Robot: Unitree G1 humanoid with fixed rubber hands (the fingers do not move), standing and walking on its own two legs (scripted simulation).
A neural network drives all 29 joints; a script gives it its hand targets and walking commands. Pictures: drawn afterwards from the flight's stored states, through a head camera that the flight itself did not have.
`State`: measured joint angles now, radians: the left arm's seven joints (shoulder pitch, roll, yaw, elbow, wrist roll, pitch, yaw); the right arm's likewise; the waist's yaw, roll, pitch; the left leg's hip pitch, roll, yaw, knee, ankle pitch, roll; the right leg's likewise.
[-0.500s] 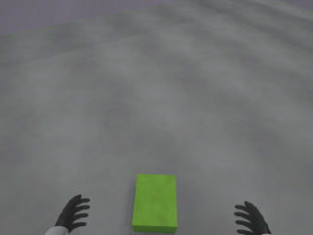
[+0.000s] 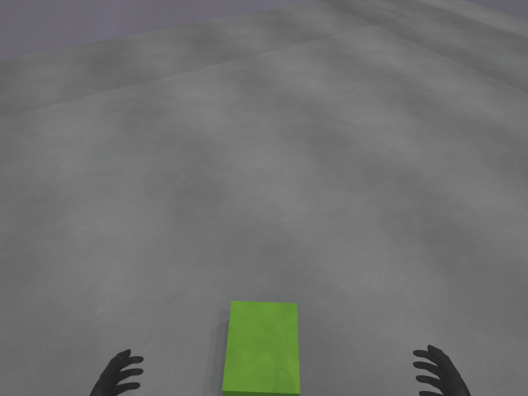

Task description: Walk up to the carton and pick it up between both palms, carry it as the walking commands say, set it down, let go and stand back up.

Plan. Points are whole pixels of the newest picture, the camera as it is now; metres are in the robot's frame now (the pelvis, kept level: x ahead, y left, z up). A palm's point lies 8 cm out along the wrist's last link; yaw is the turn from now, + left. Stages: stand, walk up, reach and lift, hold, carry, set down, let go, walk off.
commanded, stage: stand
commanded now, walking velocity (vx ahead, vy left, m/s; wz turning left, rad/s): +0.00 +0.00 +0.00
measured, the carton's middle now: (262, 350) +0.42 +0.01 -0.70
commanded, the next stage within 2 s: none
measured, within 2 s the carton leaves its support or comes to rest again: neither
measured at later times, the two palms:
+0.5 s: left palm out of the picture +0.13 +0.25 -0.08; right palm out of the picture +0.13 -0.28 -0.06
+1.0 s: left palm out of the picture +0.12 +0.25 -0.08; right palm out of the picture +0.13 -0.29 -0.06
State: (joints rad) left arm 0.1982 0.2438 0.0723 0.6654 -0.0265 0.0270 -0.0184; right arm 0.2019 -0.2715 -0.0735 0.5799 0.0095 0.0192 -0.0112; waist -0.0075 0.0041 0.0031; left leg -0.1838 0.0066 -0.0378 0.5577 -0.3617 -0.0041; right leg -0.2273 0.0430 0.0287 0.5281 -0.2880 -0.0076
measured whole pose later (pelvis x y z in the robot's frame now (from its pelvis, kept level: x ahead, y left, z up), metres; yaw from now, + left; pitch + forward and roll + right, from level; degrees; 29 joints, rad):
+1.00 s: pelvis -0.02 -0.01 +0.00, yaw +0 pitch -3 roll +0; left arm 0.20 0.24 0.07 0.72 -0.03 -0.01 -0.02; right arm 0.22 -0.30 -0.07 0.63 0.01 -0.02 -0.01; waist -0.01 0.00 -0.04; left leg -0.17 0.00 -0.04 0.56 -0.34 -0.01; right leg -0.22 0.04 0.03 0.55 -0.28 -0.02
